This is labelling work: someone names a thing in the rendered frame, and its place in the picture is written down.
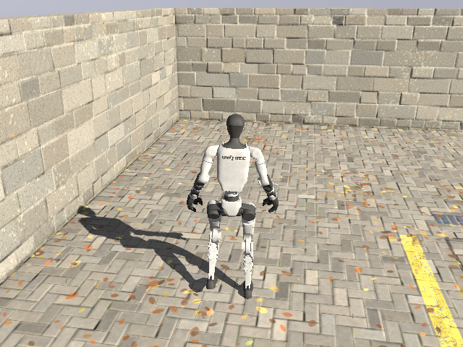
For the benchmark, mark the robot left hand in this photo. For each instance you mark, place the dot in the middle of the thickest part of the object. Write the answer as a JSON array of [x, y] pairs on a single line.
[[191, 201]]

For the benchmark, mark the left robot upper arm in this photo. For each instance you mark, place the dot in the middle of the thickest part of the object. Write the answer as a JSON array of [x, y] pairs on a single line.
[[210, 151]]

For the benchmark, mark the right robot shin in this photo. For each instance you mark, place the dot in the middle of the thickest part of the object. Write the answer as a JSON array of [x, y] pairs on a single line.
[[248, 266]]

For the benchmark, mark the robot right forearm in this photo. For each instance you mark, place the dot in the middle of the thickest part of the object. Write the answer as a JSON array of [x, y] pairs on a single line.
[[270, 190]]

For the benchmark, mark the robot right hand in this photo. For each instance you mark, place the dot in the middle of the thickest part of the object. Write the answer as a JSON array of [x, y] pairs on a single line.
[[270, 202]]

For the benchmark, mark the right robot upper arm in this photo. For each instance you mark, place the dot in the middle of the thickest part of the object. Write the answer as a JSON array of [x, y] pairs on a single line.
[[260, 165]]

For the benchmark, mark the humanoid robot torso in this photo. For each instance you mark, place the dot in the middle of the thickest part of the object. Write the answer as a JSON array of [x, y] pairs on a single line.
[[232, 172]]

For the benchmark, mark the robot left forearm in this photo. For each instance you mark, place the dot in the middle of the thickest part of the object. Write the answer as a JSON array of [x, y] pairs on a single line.
[[196, 189]]

